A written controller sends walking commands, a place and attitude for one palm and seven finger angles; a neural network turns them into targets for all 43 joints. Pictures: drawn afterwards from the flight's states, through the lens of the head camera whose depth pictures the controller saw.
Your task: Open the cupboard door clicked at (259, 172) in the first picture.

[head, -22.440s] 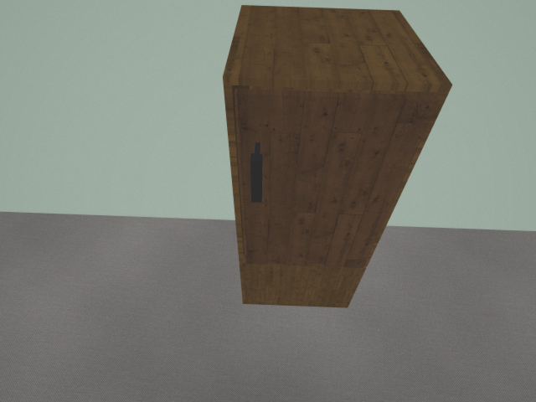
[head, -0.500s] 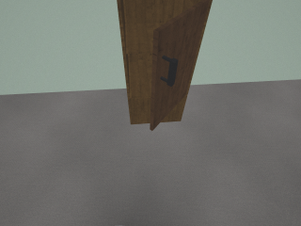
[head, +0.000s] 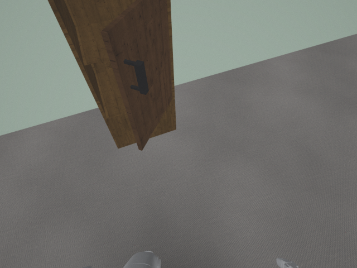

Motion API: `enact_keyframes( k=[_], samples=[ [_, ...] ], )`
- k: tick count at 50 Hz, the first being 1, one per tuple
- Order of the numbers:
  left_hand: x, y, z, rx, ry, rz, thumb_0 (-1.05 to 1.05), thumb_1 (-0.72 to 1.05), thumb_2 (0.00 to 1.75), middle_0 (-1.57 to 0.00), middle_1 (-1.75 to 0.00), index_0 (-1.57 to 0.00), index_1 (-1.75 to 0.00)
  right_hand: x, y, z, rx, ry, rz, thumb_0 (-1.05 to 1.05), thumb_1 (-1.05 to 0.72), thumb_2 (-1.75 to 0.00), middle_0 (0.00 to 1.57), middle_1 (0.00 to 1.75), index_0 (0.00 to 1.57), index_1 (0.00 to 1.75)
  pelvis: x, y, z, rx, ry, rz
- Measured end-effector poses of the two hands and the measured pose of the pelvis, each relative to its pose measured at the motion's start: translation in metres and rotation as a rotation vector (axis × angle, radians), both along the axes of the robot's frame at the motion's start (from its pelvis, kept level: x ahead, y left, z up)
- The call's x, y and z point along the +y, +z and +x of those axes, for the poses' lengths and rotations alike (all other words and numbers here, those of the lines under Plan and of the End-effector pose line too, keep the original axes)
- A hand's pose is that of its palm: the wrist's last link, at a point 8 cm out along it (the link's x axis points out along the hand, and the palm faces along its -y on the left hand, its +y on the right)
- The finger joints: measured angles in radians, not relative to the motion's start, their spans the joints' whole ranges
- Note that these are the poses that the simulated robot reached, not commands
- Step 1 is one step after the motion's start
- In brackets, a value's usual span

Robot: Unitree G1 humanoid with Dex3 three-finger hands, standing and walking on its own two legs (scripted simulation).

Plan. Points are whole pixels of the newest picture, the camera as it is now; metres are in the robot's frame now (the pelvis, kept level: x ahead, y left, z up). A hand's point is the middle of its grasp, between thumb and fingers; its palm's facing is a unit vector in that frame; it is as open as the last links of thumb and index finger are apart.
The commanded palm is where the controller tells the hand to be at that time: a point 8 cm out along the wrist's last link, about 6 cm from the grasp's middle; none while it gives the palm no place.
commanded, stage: walk to a spot facing it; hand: left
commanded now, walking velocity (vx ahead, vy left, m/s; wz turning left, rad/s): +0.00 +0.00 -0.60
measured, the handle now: (136, 76) +0.66 +0.19 +0.00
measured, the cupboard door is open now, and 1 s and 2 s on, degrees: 46 46 46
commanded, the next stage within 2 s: none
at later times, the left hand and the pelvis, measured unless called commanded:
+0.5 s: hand (121, 249) +0.17 +0.17 -0.16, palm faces -0.29 -0.91 -0.28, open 7.3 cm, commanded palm none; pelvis +0.00 +0.00 -0.01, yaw -18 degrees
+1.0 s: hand (168, 203) +0.30 +0.06 -0.16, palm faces -0.61 -0.78 -0.13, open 7.4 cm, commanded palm none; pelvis +0.09 -0.02 +0.01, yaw -36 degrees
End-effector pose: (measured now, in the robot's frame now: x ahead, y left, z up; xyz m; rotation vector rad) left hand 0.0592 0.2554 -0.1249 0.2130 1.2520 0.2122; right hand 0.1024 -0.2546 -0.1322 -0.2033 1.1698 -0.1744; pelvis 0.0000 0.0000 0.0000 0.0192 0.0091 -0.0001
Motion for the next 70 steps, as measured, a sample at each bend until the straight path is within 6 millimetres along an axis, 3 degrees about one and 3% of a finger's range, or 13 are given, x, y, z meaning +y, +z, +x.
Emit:
enact_keyframes(
  k=[7, 15, 24, 28, 34, 40, 48, 52, 57, 60, 62, 67, 70],
  samples=[
    [0.011, -0.025, 0.019, 0.018, -0.054, -0.067, 0.01, 0.91, 0.90, -0.21, -0.30, -0.21, -0.30, 0.016, 0.009, -0.003, -0.067, -0.034, -0.052, 0.00, -0.91, -0.90, 0.20, 0.30, 0.20, 0.30, 0.020, -0.010, 0.004, 0.019, -0.076, -0.033],
    [0.004, -0.012, 0.067, -0.015, -0.181, -0.082, 0.01, 0.91, 0.90, -0.20, -0.29, -0.20, -0.29, 0.022, 0.013, -0.068, 0.061, -0.117, -0.037, 0.00, -0.91, -0.90, 0.20, 0.30, 0.20, 0.30, 0.019, 0.002, 0.004, 0.012, -0.171, -0.055],
    [-0.035, -0.006, 0.119, -0.085, -0.369, -0.008, 0.00, 0.91, 0.90, -0.20, -0.29, -0.20, -0.29, -0.009, -0.019, -0.142, 0.162, -0.327, 0.007, 0.01, -0.91, -0.90, 0.20, 0.30, 0.20, 0.30, -0.002, -0.014, 0.001, 0.002, -0.294, -0.036],
    [-0.044, -0.003, 0.120, -0.059, -0.406, 0.000, 0.00, 0.91, 0.90, -0.20, -0.29, -0.20, -0.29, -0.017, -0.010, -0.146, 0.144, -0.384, -0.008, 0.01, -0.91, -0.90, 0.20, 0.30, 0.20, 0.30, -0.002, -0.007, 0.001, -0.002, -0.343, -0.025],
    [-0.050, -0.011, 0.126, -0.017, -0.456, -0.053, 0.00, 0.91, 0.90, -0.21, -0.30, -0.20, -0.30, -0.010, 0.008, -0.132, 0.060, -0.422, -0.028, 0.01, -0.91, -0.90, 0.20, 0.30, 0.19, 0.30, 0.005, -0.003, 0.016, 0.007, -0.409, -0.020],
    [-0.057, -0.024, 0.160, 0.019, -0.523, -0.110, 0.01, 0.91, 0.90, -0.20, -0.30, -0.20, -0.29, 0.015, 0.015, -0.138, 0.040, -0.474, -0.060, 0.00, -0.91, -0.90, 0.20, 0.30, 0.20, 0.30, 0.012, -0.006, 0.043, 0.024, -0.485, -0.045],
    [-0.125, -0.008, 0.242, -0.038, -0.677, -0.164, 0.01, 0.91, 0.90, -0.20, -0.29, -0.20, -0.29, 0.067, 0.025, -0.185, 0.229, -0.642, 0.041, 0.00, -0.91, -0.90, 0.20, 0.30, 0.20, 0.30, -0.010, 0.009, 0.080, 0.034, -0.599, -0.052],
    [-0.184, -0.008, 0.285, -0.060, -0.784, -0.180, 0.01, 0.91, 0.90, -0.20, -0.29, -0.20, -0.29, 0.090, 0.021, -0.206, 0.322, -0.752, 0.111, 0.00, -0.91, -0.90, 0.20, 0.30, 0.20, 0.30, -0.032, 0.005, 0.098, 0.030, -0.656, -0.043],
    [-0.276, -0.011, 0.334, -0.127, -0.912, -0.195, 0.01, 0.91, 0.90, -0.20, -0.29, -0.20, -0.29, 0.104, 0.008, -0.220, 0.435, -0.864, 0.221, 0.00, -0.91, -0.90, 0.20, 0.30, 0.20, 0.30, -0.074, -0.010, 0.119, 0.025, -0.712, -0.029],
    [-0.317, -0.014, 0.352, -0.212, -0.928, -0.205, 0.01, 0.91, 0.90, -0.20, -0.29, -0.20, -0.29, 0.089, -0.007, -0.216, 0.473, -0.902, 0.282, 0.01, -0.91, -0.90, 0.20, 0.30, 0.20, 0.30, -0.105, -0.023, 0.128, 0.004, -0.730, -0.014],
    [-0.327, -0.013, 0.353, -0.208, -0.921, -0.190, 0.00, 0.91, 0.90, -0.20, -0.29, -0.20, -0.29, 0.062, -0.013, -0.200, 0.443, -0.914, 0.276, 0.01, -0.91, -0.90, 0.20, 0.30, 0.20, 0.30, -0.119, -0.021, 0.134, -0.009, -0.740, -0.018],
    [-0.322, -0.008, 0.336, -0.059, -0.906, -0.110, 0.00, 0.92, 0.90, -0.20, -0.29, -0.20, -0.29, -0.039, -0.012, -0.125, 0.209, -0.902, 0.170, 0.01, -0.91, -0.90, 0.20, 0.30, 0.20, 0.30, -0.150, -0.002, 0.157, 0.001, -0.785, -0.009],
    [-0.313, 0.000, 0.343, -0.031, -0.858, -0.061, -0.02, 0.95, 0.90, -0.21, -0.30, -0.21, -0.30, -0.096, -0.005, -0.077, 0.080, -0.869, 0.114, 0.01, -0.91, -0.90, 0.20, 0.30, 0.19, 0.30, -0.170, 0.005, 0.174, 0.015, -0.805, -0.004]
  ],
)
